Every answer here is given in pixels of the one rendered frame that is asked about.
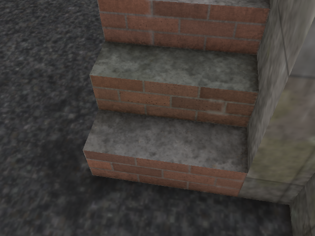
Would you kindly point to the stairs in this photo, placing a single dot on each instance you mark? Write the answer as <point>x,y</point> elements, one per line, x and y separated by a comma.
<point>175,84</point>

